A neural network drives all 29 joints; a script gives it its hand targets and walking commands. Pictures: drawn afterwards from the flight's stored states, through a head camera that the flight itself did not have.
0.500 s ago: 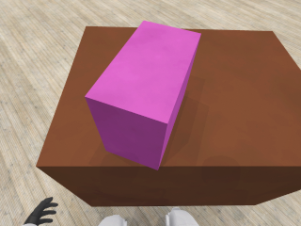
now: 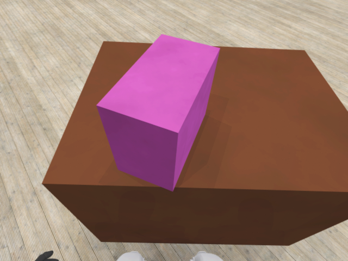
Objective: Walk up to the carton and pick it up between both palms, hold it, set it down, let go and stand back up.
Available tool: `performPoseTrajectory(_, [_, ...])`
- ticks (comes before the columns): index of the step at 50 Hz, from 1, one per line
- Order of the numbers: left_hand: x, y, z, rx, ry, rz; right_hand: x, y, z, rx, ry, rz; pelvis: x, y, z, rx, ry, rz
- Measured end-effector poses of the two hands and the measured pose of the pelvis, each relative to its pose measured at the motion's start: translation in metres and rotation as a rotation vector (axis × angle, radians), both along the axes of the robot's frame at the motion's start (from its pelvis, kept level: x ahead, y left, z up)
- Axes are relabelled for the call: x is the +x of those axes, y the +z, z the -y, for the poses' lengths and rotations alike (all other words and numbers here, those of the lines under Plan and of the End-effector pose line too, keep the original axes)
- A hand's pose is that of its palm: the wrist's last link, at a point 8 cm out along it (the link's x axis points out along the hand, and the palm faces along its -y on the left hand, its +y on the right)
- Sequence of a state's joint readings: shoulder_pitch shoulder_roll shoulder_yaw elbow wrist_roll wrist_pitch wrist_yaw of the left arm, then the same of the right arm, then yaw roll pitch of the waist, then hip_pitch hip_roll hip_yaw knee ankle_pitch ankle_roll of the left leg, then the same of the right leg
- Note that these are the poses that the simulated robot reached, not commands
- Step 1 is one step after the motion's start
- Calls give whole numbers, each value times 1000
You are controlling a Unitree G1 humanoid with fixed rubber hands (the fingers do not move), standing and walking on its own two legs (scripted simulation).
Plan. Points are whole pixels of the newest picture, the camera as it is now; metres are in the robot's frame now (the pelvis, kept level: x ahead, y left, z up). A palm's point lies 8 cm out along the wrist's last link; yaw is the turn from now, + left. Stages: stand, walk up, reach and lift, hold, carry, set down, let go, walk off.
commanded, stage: walk up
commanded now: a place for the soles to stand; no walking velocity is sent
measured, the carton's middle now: (167, 111) +0.47 +0.03 +0.07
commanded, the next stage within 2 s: stand in 1.34 s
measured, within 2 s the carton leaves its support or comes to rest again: neither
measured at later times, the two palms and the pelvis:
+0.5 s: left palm out of the picture +0.10 +0.31 -0.09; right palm out of the picture +0.06 -0.29 -0.09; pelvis +0.01 +0.01 +0.02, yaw -1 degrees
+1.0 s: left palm out of the picture +0.12 +0.32 -0.07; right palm out of the picture +0.11 -0.25 -0.08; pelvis +0.02 +0.03 +0.05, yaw -1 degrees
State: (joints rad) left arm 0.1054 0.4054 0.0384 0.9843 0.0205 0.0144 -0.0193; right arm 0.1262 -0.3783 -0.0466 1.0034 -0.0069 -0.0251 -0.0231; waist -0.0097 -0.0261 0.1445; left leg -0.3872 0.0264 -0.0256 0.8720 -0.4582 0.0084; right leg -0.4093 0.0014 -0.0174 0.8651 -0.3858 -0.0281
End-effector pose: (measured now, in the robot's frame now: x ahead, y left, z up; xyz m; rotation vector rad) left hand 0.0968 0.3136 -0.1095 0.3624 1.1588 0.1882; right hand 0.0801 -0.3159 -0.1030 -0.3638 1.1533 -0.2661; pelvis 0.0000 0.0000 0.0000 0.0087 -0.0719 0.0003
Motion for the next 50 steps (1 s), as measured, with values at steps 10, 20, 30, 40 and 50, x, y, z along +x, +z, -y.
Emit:
performPoseTrajectory(10, [-15,7,10,-43,38,-11,-33,0,-11,43,-16,-69,1,11,-1,2,-11,0])
performPoseTrajectory(20, [-8,15,7,-41,35,-3,-27,7,-19,52,-28,-52,4,19,-6,4,-7,-8])
performPoseTrajectory(30, [12,24,6,-60,17,17,-7,19,-28,64,-16,-45,12,30,-13,-9,-10,-14])
performPoseTrajectory(40, [24,34,2,-59,2,10,23,23,-55,118,0,-8,19,41,-25,-5,-16,-15])
performPoseTrajectory(50, [25,39,-9,-50,5,-4,30,26,-70,136,-8,-9,22,46,-35,-6,-21,-19])
